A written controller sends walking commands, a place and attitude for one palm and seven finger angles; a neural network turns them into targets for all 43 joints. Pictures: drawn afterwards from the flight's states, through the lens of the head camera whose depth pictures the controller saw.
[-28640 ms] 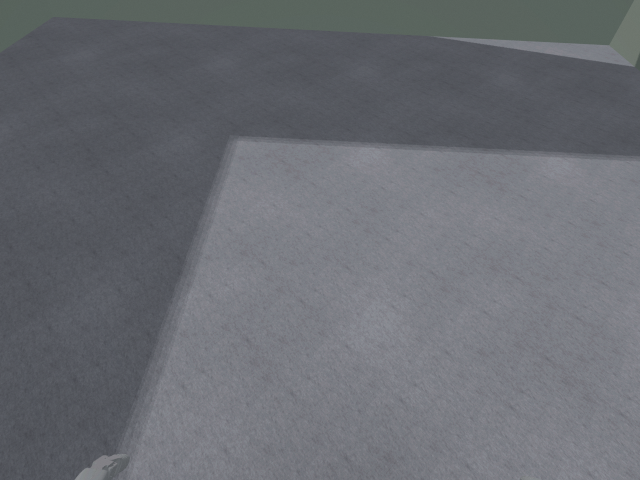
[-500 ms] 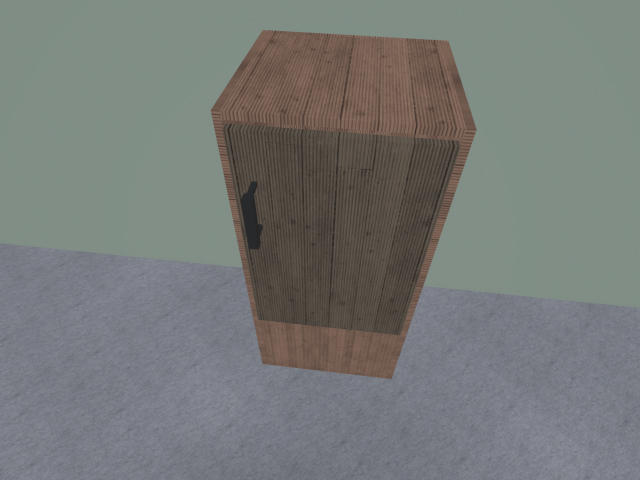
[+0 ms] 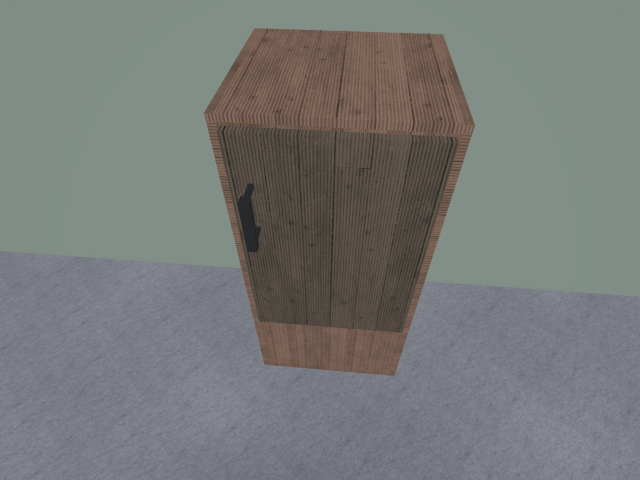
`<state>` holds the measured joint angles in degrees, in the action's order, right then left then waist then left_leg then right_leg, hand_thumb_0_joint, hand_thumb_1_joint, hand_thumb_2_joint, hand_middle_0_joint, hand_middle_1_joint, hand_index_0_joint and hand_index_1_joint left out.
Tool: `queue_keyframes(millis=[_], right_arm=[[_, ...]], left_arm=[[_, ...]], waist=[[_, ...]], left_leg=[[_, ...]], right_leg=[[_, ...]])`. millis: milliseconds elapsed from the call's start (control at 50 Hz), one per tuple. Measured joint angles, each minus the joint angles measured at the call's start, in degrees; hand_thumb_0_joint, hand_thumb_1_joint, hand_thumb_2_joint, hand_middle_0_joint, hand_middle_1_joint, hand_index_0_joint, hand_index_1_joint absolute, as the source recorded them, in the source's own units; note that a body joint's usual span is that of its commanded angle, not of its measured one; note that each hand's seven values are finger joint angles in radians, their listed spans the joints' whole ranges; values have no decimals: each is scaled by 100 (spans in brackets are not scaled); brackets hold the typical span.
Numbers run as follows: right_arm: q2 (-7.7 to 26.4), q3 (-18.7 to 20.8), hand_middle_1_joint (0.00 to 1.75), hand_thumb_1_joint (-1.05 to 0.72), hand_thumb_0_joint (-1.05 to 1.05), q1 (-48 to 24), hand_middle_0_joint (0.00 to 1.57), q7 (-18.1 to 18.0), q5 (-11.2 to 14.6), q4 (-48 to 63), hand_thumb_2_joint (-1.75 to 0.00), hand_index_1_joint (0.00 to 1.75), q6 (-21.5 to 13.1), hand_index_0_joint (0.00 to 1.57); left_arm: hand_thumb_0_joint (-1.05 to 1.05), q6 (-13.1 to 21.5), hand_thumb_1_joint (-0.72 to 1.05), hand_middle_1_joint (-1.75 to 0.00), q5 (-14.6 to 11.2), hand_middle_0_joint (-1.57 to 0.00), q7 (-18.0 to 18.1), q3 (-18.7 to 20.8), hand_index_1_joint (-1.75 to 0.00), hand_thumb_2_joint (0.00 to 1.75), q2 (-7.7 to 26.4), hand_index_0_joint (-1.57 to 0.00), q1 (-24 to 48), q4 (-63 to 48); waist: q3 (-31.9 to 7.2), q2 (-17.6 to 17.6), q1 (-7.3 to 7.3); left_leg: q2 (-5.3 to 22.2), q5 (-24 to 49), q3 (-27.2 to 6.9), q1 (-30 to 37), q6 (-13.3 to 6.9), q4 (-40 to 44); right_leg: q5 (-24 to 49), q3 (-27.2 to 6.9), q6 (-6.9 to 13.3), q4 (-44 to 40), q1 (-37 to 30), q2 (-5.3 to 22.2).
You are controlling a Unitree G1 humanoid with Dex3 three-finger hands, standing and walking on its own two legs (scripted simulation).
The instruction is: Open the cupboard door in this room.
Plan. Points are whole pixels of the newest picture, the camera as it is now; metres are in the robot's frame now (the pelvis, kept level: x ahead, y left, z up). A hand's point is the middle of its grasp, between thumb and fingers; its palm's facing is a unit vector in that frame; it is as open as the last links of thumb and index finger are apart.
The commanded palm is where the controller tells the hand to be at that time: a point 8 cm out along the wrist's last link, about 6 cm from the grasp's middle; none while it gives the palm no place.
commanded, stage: look again from close up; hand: left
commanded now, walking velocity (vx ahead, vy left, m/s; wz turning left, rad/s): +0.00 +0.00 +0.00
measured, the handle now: (251, 218) +0.57 +0.18 -0.03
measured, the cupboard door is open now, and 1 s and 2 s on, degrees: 0 0 0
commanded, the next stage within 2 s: raise the hand with hooked fingers in 0.60 s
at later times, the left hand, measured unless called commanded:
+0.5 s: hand out of the picture +0.01 +0.18 -0.17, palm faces +0.03 -0.97 -0.23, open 7.3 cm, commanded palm none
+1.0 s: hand (193, 395) +0.22 +0.18 -0.01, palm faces +0.08 -1.00 +0.01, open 7.9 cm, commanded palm +0.13 +0.24 -0.07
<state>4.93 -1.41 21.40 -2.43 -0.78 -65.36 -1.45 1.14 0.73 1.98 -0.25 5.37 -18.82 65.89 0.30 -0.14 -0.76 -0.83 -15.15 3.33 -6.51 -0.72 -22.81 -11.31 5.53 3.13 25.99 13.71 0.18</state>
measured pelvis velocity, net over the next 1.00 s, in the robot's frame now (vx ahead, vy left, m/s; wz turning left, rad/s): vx -0.02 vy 0.00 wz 0.00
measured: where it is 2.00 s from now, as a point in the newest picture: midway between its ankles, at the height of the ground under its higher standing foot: outside the picture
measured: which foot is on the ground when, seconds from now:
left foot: down 0.00-1.00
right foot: down 0.00-1.00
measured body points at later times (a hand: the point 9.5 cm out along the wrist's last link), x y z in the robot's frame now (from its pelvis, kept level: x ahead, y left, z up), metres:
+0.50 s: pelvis +0.00 +0.00 +0.00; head -0.01 -0.02 +0.45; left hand +0.01 +0.23 -0.15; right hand -0.02 -0.19 -0.17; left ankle -0.03 +0.11 -0.74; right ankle +0.03 -0.08 -0.74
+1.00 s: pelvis -0.02 +0.00 -0.04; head +0.00 +0.00 +0.41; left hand +0.21 +0.23 +0.00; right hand +0.17 -0.27 -0.09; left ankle -0.03 +0.11 -0.74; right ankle +0.03 -0.08 -0.74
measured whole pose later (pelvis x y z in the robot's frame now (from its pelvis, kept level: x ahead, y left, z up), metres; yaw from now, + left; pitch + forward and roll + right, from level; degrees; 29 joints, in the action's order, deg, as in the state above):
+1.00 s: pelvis -0.02 +0.00 -0.04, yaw +0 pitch +7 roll +2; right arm 16.7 2.8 10.6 -0.9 1.0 -36.2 -17.7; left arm 27.3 -13.8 -9.9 7.8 10.1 -14.5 15.3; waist -5.9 2.1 1.3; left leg -0.7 -24.5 3.8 -29.0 -0.9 -46.4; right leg -19.2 4.9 3.5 47.5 35.6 1.4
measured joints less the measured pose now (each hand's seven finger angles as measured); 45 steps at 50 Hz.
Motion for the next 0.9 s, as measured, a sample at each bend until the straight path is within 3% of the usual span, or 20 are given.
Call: queue_keyframes(millis=[140,240,400,720,740,760,800,840,900], right_arm=[[82,18,30,-91,0,-177,20,57,18,128,-90,30,41,20],[267,101,30,-92,1,-213,20,102,-28,359,-90,30,55,20],[300,33,30,-91,0,-80,20,94,-18,374,-90,30,-8,19],[290,-24,30,-91,0,-150,20,111,-3,114,-90,30,18,20],[316,-50,30,-91,0,-109,20,96,73,330,-90,30,-18,20],[353,-83,30,-91,0,-31,20,16,136,570,-90,30,-239,20],[493,-37,30,-91,1,35,20,-126,228,894,-90,30,-768,20],[710,23,30,-91,1,-65,20,-186,325,1243,-90,30,-1102,20],[1016,145,30,-91,1,-436,20,-167,284,1841,-90,30,-1422,20]], left_arm=[[1,81,91,-30,18,-20,74,-44,-29,90,-35,-20,-8,-40],[0,104,91,-30,29,-20,49,-69,-30,90,-16,-20,-87,-94],[1,60,92,-30,2,-20,21,-37,-30,90,157,-20,41,-142],[1,59,93,-30,-17,-20,50,-25,-30,90,223,-20,218,-205],[2,-251,94,-30,-263,-20,77,23,-30,90,256,-20,-57,-1013],[3,-332,95,-30,-447,-20,115,88,-30,90,323,-21,-390,-1990],[4,-36,95,-31,-700,-20,323,127,-30,89,418,-21,-738,-3406],[4,178,93,-32,-953,-20,393,164,-32,89,429,-21,-680,-4328],[3,918,87,-35,-1086,-20,116,350,-34,87,446,-21,-140,-4929]], waist=[[40,-89,-22],[-24,-181,95],[-142,-214,104],[142,-165,71],[174,-135,62],[187,-91,32],[71,-99,11],[-49,-173,81],[-268,-208,216]], left_leg=[[109,-153,-17,-208,50,-326],[123,-354,-29,-380,23,-694],[31,-279,42,-98,-30,-419],[40,-175,67,-30,-3,-252],[60,-219,89,-95,1,-347],[58,-238,115,-114,-4,-376],[41,-260,100,-213,-11,-452],[-1,-296,20,-384,-32,-606],[-47,-434,-70,-960,-59,-1105]], right_leg=[[-14,28,29,59,89,-96],[-162,38,43,332,221,-92],[-198,-46,-16,315,73,-19],[-115,-64,-17,182,24,-35],[-119,-79,-19,237,85,-51],[-138,-105,-11,301,130,-49],[-185,-92,-7,394,225,-23],[-239,-17,-31,512,343,40],[-391,62,-61,927,844,123]])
